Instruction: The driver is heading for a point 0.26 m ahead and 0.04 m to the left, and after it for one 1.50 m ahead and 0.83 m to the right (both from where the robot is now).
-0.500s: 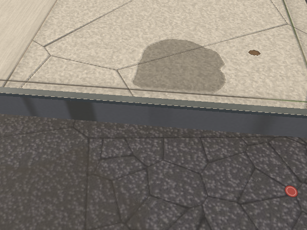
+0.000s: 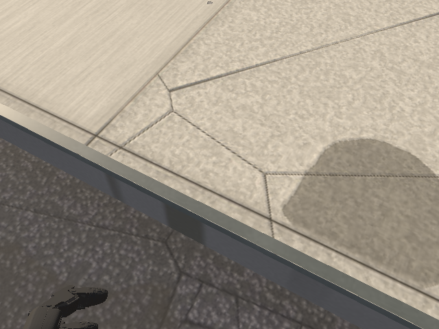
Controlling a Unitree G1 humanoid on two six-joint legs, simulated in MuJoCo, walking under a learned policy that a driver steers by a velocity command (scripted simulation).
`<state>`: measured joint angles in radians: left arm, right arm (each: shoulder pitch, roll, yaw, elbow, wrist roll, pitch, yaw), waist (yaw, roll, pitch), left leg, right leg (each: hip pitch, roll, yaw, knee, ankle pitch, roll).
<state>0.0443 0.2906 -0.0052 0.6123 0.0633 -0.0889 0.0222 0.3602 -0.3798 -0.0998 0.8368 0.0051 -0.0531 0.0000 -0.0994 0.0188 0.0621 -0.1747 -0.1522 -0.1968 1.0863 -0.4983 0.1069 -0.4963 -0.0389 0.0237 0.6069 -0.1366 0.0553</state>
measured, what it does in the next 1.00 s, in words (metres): walks ahead, turning right: left foot, then right foot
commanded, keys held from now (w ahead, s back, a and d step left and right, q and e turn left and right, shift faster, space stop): q+shift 0.04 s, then e+shift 0.96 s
